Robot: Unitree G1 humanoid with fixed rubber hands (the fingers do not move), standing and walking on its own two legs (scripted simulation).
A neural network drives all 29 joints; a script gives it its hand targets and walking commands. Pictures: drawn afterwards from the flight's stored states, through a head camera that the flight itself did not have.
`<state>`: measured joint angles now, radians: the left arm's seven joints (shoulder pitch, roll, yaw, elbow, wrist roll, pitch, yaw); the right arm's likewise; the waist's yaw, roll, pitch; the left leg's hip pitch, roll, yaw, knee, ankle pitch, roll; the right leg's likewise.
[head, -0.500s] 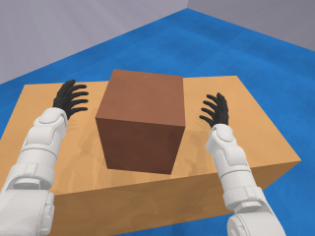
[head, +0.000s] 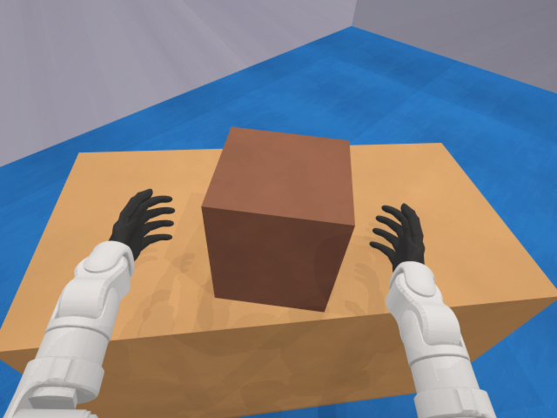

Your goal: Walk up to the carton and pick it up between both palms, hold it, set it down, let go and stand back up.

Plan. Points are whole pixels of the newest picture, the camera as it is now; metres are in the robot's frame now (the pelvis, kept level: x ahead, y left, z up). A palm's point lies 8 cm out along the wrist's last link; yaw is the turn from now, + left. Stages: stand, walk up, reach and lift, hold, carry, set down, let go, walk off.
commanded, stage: set down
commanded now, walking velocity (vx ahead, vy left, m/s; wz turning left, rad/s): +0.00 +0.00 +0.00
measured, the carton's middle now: (279, 222) +0.45 -0.03 +0.02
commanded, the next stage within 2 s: none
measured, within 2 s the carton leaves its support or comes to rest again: neither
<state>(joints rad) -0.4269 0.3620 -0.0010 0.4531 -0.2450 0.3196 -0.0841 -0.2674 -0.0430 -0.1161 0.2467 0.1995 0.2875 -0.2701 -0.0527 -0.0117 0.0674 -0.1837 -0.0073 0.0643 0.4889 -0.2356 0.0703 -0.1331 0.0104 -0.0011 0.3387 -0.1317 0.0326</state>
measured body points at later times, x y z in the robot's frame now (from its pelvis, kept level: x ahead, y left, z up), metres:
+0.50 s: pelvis +0.02 -0.01 +0.00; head +0.02 +0.01 +0.45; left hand +0.30 +0.21 +0.04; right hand +0.27 -0.20 +0.05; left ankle +0.03 +0.06 -0.74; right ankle +0.04 -0.15 -0.74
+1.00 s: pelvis +0.04 -0.02 +0.00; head +0.05 +0.01 +0.45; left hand +0.23 +0.22 +0.00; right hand +0.22 -0.19 +0.00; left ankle +0.03 +0.06 -0.74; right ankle +0.04 -0.15 -0.74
